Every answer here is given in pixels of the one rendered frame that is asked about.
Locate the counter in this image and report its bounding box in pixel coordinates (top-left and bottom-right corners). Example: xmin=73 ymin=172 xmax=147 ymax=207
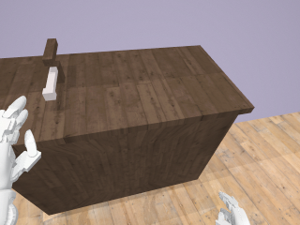
xmin=0 ymin=38 xmax=255 ymax=216

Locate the tap lever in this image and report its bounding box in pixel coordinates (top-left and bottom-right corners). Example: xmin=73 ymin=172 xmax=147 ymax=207
xmin=42 ymin=67 xmax=58 ymax=101

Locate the right robot hand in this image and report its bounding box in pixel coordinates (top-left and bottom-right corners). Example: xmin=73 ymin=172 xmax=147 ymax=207
xmin=216 ymin=191 xmax=250 ymax=225

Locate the left robot forearm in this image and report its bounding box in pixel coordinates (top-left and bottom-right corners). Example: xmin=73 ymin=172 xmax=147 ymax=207
xmin=0 ymin=189 xmax=19 ymax=225

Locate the left robot hand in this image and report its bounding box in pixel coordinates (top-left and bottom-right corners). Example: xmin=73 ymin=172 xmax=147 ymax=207
xmin=0 ymin=96 xmax=41 ymax=190

